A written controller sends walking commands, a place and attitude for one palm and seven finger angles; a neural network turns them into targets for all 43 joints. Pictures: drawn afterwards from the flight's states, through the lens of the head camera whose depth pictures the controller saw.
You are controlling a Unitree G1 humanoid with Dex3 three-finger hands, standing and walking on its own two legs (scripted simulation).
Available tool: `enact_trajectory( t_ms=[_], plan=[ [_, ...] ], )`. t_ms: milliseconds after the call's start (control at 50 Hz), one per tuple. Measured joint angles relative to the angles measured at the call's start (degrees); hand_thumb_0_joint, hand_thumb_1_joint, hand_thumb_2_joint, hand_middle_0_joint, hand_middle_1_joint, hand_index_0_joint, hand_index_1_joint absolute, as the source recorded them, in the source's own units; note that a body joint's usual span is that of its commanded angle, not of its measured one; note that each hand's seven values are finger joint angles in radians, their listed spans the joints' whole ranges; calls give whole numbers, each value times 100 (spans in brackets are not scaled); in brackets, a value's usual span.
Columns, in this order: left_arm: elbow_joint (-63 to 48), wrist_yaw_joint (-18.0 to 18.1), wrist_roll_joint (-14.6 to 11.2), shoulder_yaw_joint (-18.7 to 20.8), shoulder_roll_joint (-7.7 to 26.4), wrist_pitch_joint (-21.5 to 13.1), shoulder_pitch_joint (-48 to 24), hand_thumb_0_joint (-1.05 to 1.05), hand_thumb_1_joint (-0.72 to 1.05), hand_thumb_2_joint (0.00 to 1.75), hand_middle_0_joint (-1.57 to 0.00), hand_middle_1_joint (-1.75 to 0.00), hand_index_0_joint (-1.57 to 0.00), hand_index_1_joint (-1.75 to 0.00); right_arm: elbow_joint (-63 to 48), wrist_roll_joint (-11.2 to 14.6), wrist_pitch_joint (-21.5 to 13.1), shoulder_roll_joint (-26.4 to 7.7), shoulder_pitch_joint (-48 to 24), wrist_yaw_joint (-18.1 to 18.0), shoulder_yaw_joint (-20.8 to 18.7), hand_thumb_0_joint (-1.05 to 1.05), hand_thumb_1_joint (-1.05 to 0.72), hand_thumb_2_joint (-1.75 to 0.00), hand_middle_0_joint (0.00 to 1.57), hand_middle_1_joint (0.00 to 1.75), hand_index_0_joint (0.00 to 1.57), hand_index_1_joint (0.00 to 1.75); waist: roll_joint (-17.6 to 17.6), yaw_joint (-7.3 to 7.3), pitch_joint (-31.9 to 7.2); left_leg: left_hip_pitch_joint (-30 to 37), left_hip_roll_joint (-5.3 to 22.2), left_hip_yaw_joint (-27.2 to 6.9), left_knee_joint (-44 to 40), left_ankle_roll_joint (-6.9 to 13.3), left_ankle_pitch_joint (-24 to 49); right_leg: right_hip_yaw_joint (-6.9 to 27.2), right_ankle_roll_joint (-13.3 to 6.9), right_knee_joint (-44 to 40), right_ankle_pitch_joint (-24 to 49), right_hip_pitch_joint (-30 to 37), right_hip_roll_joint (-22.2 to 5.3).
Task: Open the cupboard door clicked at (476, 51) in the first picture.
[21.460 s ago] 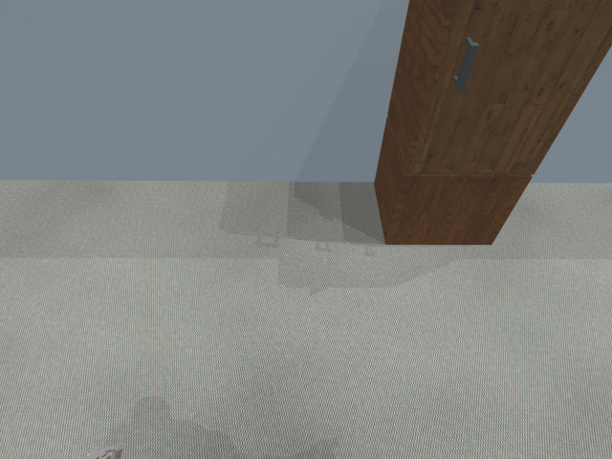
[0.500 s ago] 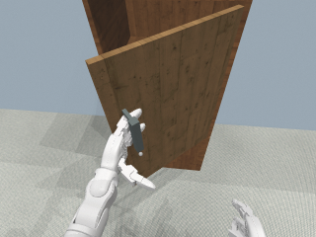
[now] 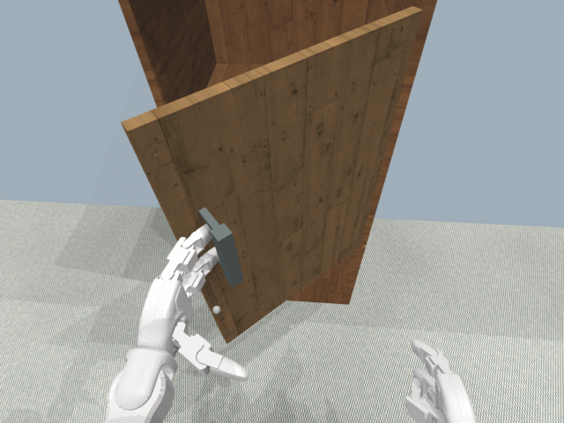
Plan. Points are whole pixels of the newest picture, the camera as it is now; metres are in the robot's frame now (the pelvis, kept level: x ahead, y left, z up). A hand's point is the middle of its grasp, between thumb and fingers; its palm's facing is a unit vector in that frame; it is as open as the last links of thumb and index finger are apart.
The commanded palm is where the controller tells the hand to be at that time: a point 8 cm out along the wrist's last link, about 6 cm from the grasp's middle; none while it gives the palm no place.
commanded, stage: slide the hand sideways off the handle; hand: left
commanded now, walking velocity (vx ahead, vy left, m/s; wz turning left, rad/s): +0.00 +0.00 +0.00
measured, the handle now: (221, 248) +0.33 +0.11 +0.08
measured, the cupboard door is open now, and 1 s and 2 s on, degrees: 42 42 42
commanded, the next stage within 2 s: draw the hand back to the body in 0.46 s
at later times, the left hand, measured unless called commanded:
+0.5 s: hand (163, 352) +0.19 +0.15 +0.07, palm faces -0.01 -1.00 -0.06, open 16.3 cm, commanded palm +0.17 +0.21 +0.08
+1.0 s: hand (124, 344) +0.18 +0.18 +0.11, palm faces +0.01 -1.00 -0.09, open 16.3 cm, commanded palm +0.15 +0.24 +0.13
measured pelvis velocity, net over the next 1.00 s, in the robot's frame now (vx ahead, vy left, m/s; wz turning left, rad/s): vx -0.01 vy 0.01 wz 0.02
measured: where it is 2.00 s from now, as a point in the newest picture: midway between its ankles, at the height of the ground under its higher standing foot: outside the picture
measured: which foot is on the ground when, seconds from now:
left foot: down 0.00-1.00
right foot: down 0.00-1.00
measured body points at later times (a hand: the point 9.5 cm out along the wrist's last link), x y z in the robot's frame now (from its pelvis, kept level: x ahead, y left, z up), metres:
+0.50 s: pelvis +0.00 -0.01 -0.01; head +0.03 -0.02 +0.44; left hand +0.19 +0.21 +0.08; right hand +0.19 -0.23 -0.08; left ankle -0.03 +0.14 -0.70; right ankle +0.02 -0.12 -0.70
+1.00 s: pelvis -0.01 +0.01 +0.00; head +0.00 -0.01 +0.45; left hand +0.18 +0.24 +0.12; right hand +0.18 -0.20 -0.07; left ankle -0.03 +0.14 -0.70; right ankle +0.02 -0.12 -0.70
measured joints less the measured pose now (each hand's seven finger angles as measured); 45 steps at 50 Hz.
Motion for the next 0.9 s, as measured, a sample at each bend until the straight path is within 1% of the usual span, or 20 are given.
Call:
enact_trajectory(
  t_ms=[120, 220, 360, 440, 520, 600, 680, 800, 900],
  plan=[
    [-308, -200, -129, 224, 96, -84, 460, -1, -50, 30, -20, -32, -20, -33, -79, 23, -91, -45, 48, -16, -43, 1, -91, -90, 20, 30, 20, 30, 27, 9, -45, -68, 26, -62, 81, -42, -74, -59, -36, 91, -98, -53, 18],
    [-501, -436, -280, 461, 218, -207, 831, -1, -50, 30, -19, -31, -18, -32, -116, 42, -168, -88, 107, -50, -65, 1, -91, -90, 20, 30, 20, 30, 41, 33, -91, -152, 45, -111, 194, -69, -145, -104, -59, 198, -180, -119, 31],
    [-595, -815, -593, 875, 383, -356, 1142, -1, -50, 30, -17, -30, -16, -31, -101, 89, -277, -142, 146, -103, -96, 1, -91, -90, 20, 30, 20, 30, 49, 59, -125, -295, 60, -183, 386, -88, -221, -165, -76, 339, -248, -216, 38],
    [-683, -992, -717, 961, 432, -415, 1315, -1, -50, 30, -16, -30, -15, -30, -124, 117, -347, -171, 164, -125, -115, 1, -91, -90, 20, 30, 20, 30, 81, 61, -144, -382, 54, -219, 500, -79, -253, -195, -67, 400, -262, -265, 29],
    [-684, -1070, -758, 963, 475, -422, 1269, -1, -50, 30, -16, -30, -15, -30, -127, 130, -415, -188, 142, -158, -105, 1, -91, -90, 20, 30, 20, 30, 94, 72, -123, -480, 44, -237, 628, -61, -276, -206, -53, 477, -261, -334, 18],
    [-701, -1029, -738, 882, 448, -355, 1133, -1, -50, 30, -16, -30, -15, -30, -139, 141, -478, -169, 132, -172, -73, 1, -90, -90, 20, 30, 20, 30, 89, 68, -113, -544, 27, -230, 714, -37, -283, -192, -33, 532, -246, -386, 2],
    [-889, -933, -673, 839, 480, -183, 1105, -1, -50, 30, -16, -30, -15, -30, -155, 155, -494, -99, 162, -167, -32, 1, -90, -90, 20, 30, 20, 30, 80, 55, -125, -476, 22, -192, 693, -14, -269, -154, -15, 502, -213, -330, 1],
    [-1128, -846, -736, 1041, 594, 78, 1175, -1, -50, 30, -16, -30, -15, -30, -137, 196, -493, -35, 219, -186, 57, 1, -90, -90, 20, 30, 20, 30, 121, 47, -131, -236, 26, -162, 521, 11, -200, -131, 13, 298, -118, -83, 14],
    [-1176, -902, -824, 1205, 661, 289, 1135, -1, -50, 30, -16, -30, -15, -30, -59, 214, -571, -80, 233, -226, 125, 1, -90, -90, 20, 30, 20, 30, 154, 81, -93, -51, 18, -171, 367, 29, -130, -146, 33, 109, -36, 128, 14]
  ],
)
